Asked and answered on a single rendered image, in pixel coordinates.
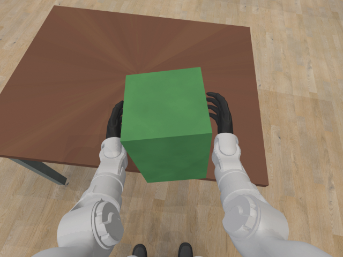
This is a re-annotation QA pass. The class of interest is table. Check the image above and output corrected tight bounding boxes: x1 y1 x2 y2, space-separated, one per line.
0 5 269 187

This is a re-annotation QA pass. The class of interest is robot right upper arm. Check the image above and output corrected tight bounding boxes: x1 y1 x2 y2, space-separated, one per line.
222 195 333 257

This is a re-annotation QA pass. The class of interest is right robot foot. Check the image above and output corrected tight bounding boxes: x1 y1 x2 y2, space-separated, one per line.
178 243 193 257

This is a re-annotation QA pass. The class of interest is carton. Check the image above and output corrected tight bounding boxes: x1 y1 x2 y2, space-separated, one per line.
120 67 212 183

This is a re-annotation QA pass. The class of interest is left robot foot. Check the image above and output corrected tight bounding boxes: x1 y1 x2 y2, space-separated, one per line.
132 244 147 257

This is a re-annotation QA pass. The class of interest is robot left hand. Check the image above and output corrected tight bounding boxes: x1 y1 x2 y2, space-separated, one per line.
106 101 124 139

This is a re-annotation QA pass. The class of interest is robot foot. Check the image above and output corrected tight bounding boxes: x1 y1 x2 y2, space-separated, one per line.
132 244 147 257
178 243 193 257

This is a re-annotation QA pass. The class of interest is right robot forearm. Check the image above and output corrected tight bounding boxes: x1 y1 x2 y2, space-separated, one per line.
212 133 272 212

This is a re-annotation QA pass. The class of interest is robot left upper arm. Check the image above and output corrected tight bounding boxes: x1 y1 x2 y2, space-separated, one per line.
32 200 124 257

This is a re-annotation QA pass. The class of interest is left robot forearm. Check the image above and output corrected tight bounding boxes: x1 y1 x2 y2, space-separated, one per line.
57 137 128 243

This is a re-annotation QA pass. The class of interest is robot right hand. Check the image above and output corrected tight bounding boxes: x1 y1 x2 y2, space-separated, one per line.
206 92 233 134

